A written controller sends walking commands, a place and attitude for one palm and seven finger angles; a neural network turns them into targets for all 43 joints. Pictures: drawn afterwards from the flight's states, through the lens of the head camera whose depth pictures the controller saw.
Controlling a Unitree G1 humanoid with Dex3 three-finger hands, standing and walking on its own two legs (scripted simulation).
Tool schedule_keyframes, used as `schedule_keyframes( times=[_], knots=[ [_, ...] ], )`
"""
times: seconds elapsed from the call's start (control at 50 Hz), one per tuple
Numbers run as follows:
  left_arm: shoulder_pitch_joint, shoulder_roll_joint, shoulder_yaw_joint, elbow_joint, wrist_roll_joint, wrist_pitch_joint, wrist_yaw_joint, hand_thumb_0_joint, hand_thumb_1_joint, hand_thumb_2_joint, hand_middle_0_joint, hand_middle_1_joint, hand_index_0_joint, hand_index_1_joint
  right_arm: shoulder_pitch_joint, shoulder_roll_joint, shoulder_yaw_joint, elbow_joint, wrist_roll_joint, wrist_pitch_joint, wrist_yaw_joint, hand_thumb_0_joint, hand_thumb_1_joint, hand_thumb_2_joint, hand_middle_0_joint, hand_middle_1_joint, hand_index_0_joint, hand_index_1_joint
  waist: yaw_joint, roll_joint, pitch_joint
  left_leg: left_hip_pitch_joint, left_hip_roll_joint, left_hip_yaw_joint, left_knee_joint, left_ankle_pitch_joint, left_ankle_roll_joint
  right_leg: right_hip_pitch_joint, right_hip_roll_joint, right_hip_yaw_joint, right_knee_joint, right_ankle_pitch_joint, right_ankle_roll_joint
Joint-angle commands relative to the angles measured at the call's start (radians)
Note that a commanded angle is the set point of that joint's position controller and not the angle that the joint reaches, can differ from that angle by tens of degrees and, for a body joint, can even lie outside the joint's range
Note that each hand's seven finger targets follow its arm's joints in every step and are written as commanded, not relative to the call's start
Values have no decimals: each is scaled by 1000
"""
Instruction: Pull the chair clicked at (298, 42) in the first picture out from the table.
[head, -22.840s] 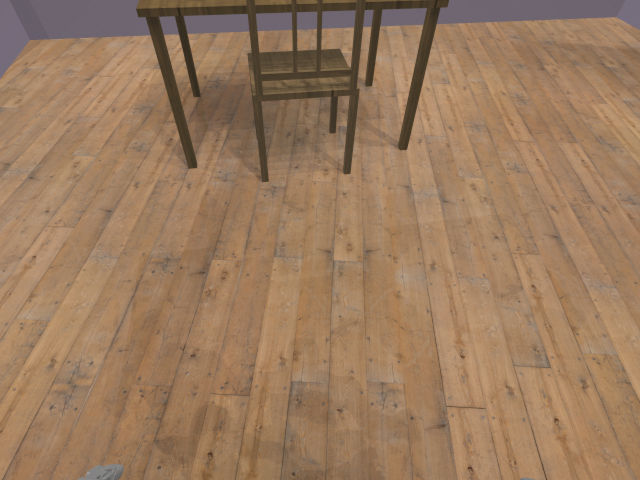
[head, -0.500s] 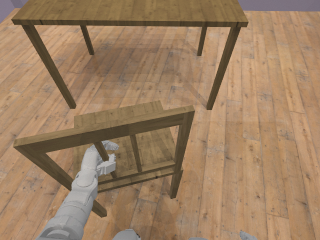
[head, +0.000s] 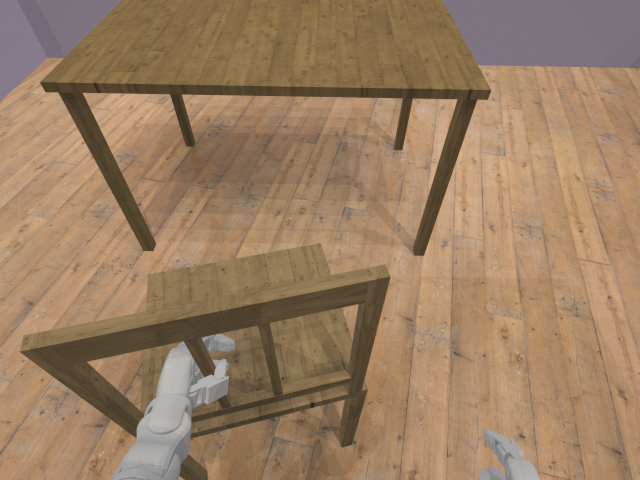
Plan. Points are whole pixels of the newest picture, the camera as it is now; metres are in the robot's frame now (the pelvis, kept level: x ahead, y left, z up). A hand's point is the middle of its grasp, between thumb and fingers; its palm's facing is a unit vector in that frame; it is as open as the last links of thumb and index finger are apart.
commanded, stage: stop walking, hand still on the chair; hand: left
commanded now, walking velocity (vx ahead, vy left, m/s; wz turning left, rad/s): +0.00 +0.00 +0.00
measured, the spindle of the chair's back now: (211, 374) +0.28 +0.18 -0.10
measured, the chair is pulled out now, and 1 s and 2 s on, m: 0.62 0.62 0.62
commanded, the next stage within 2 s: open the thumb and straighten the fingers in 0.14 s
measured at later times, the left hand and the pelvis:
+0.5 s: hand (218, 374) +0.27 +0.16 -0.07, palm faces +0.04 -0.99 -0.16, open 8.2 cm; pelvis +0.01 +0.01 -0.02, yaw +1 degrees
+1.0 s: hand (211, 376) +0.27 +0.17 -0.08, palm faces +0.06 -0.98 -0.17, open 17.1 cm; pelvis +0.03 +0.01 -0.04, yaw +2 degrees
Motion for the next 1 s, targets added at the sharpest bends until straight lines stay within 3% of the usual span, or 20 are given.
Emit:
schedule_keyframes(
  times=[0.0, 0.2, 0.22, 0.24, 0.26, 0.28, 0.32, 0.36, 0.44, 0.46, 0.48, 0.6, 0.64, 0.66, 0.72, 0.74, 0.78, 0.82, 0.9, 0.98],
  knots=[
    [-205, 153, 35, -236, 21, -51, 10, 0, 900, 900, -500, -1450, -500, -1450, -50, -120, -42, -126, -4, -33, -14, 0, -900, -900, 200, 300, 200, 300, 5, 30, -242, 154, 54, -47, -35, 234, 54, 4, -88, 53, -75, 236, -20],
    [-159, 144, 27, -243, 21, -45, 10, 0, 900, 900, -500, -1450, -500, -1450, -54, -116, -39, -123, -5, -21, -15, 0, -900, -900, 200, 300, 200, 300, 3, -1, -225, 147, 51, -44, -35, 216, 55, -2, -93, 57, -87, 237, -20],
    [-138, 170, 54, -295, 21, -50, 13, 0, 900, 900, -500, -1450, -500, -1450, -59, -115, -42, -131, -6, -20, -15, 0, -900, -900, 200, 300, 200, 300, 6, 2, -227, 150, 52, -46, -34, 232, 57, 8, -95, 55, -84, 258, -20],
    [-20, 99, 11, -194, -30, 2, -6, 0, 779, 842, -500, -1450, -500, -1450, -27, -167, -61, -126, 40, -23, 19, 0, -900, -900, 200, 300, 200, 300, -55, -67, -245, 32, -2, -13, -14, 136, 50, -49, -66, -42, -28, 180, -8],
    [-39, 102, 45, -235, -50, -7, -25, 0, 658, 783, -500, -1450, -500, -1450, -35, -156, -55, -138, 47, -22, 40, 0, -900, -900, 200, 300, 200, 300, -34, -134, -192, -28, 1, -4, 1, 70, 57, -102, -57, -57, -4, 144, 0],
    [-68, 149, 73, -323, -51, -32, -36, 0, 538, 725, -500, -1450, -500, -1450, -57, -153, -63, -155, 44, -35, 49, 0, -900, -900, 200, 300, 200, 300, -31, -81, -216, -46, -13, 8, 23, 24, 63, -125, -53, -46, 8, 113, 1],
    [-64, 113, 29, -415, -40, -49, -51, 0, 296, 608, -500, -1450, -500, -1450, -70, -136, -59, -185, 36, -62, 58, 0, -900, -900, 200, 300, 200, 300, -32, 19, -235, -65, -26, 20, 66, -7, 65, -177, -47, -47, 48, 75, -3],
    [-69, 143, 47, -447, -33, -37, -50, 0, 54, 492, -500, -1450, -500, -1450, -57, -144, -65, -192, 33, -73, 61, 0, -900, -900, 200, 300, 200, 300, -34, 21, -251, -92, -29, 15, 94, -23, 66, -203, -40, -48, 76, 54, -6],
    [-19, 119, 37, -473, -36, 30, -41, 0, -429, 258, -475, -1378, -475, -1378, -49, -150, -67, -217, 29, -87, 57, 0, -900, -900, 200, 300, 200, 300, -25, 8, -287, -122, -31, 10, 146, 0, 64, -242, -34, -60, 135, 71, -4],
    [-23, 170, 96, -485, -38, 42, -34, 0, -550, 200, -450, -1305, -450, -1305, -38, -159, -71, -218, 26, -86, 53, 0, -900, -900, 200, 300, 200, 300, -21, -10, -317, -125, -34, 9, 157, 11, 65, -239, -33, -58, 145, 86, -1],
    [28, 172, 106, -485, -38, 60, -34, 0, -550, 200, -425, -1232, -425, -1232, -39, -159, -72, -227, 24, -86, 50, 0, -900, -900, 200, 300, 200, 300, -8, -19, -331, -135, -35, 13, 166, 20, 65, -237, -31, -58, 159, 95, 0],
    [60, 93, 28, -611, -40, 106, -44, 0, -550, 200, -275, -798, -275, -798, -26, -154, -67, -254, 19, -108, 38, 0, -900, -900, 200, 300, 200, 300, -29, -13, -368, -124, -33, 5, 223, 123, 63, -272, -27, -73, 212, 177, 0],
    [77, 123, 52, -613, -40, 127, -42, 0, -550, 200, -225, -652, -225, -652, -15, -163, -67, -254, 18, -109, 34, 0, -900, -900, 200, 300, 200, 300, -31, -45, -352, -144, -32, -3, 234, 125, 63, -280, -24, -77, 219, 177, -1],
    [57, 108, 35, -646, -37, 130, -42, 0, -550, 200, -200, -580, -200, -580, -15, -158, -65, -259, 18, -111, 34, 0, -900, -900, 200, 300, 200, 300, -34, -6, -360, -135, -34, -1, 238, 134, 62, -288, -26, -76, 225, 185, 1],
    [121, 116, 44, -686, -30, 150, -37, 0, -550, 200, -125, -363, -125, -363, -8, -153, -64, -275, 15, -112, 33, 0, -900, -900, 200, 300, 200, 300, -28, -18, -372, -143, -34, -4, 255, 153, 61, -291, -27, -80, 243, 198, 1],
    [108, 165, 91, -653, -28, 159, -33, 0, -550, 200, -100, -290, -100, -290, 4, -162, -64, -266, 14, -106, 29, 0, -900, -900, 200, 300, 200, 300, -30, -27, -347, -165, -35, -7, 262, 149, 62, -303, -25, -78, 243, 196, -1],
    [119, 129, 62, -678, -24, 162, -37, 0, -550, 200, -50, -145, -50, -145, 2, -153, -60, -280, 12, -103, 29, 0, -900, -900, 200, 300, 200, 300, -29, -24, -353, -168, -39, -6, 269, 145, 62, -311, -24, -81, 255, 190, 1],
    [128, 140, 70, -715, -27, 164, -40, 0, -550, 200, 0, 0, 0, 0, 6, -152, -60, -288, 12, -103, 28, 0, -900, -900, 200, 300, 200, 300, -27, -5, -379, -163, -39, -8, 281, 163, 62, -304, -26, -81, 265, 201, -1],
    [142, 115, 33, -745, -31, 177, -47, 0, -550, 200, 0, 0, 0, 0, 10, -150, -56, -293, 11, -107, 24, 0, -900, -900, 200, 300, 200, 300, -41, -11, -378, -160, -40, -12, 297, 176, 65, -315, -26, -82, 269, 220, 2],
    [169, 143, 56, -753, -31, 190, -47, 0, -550, 200, 0, 0, 0, 0, 14, -155, -57, -296, 10, -105, 20, 0, -900, -900, 200, 300, 200, 300, -35, -16, -382, -174, -42, -14, 302, 162, 66, -315, -26, -82, 273, 211, 2]
  ],
)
